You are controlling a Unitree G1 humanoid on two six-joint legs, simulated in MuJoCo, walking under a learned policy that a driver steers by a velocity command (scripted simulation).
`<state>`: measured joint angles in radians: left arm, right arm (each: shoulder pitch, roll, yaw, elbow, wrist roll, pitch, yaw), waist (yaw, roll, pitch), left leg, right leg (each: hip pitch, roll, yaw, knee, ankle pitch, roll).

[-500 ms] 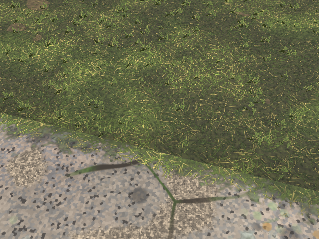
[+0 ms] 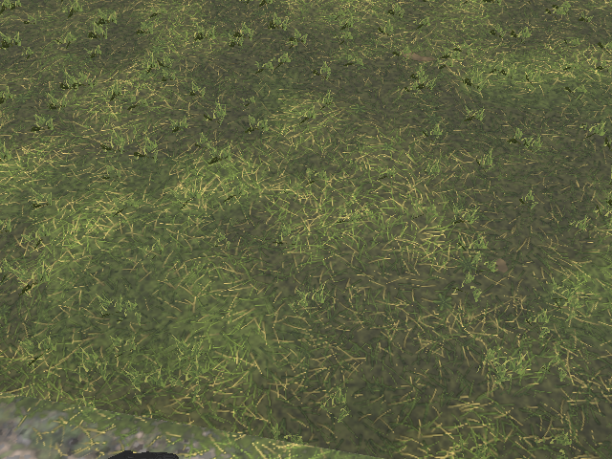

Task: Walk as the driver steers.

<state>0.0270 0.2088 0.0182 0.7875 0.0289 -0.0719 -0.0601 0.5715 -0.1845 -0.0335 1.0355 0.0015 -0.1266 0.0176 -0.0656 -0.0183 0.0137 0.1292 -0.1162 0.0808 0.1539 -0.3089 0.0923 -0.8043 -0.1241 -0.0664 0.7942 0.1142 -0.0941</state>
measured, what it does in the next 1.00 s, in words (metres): goes down, turning right: right foot, then left foot 0.11 m lower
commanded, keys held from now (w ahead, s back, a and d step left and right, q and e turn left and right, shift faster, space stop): w+shift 0.06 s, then w+e+shift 0.94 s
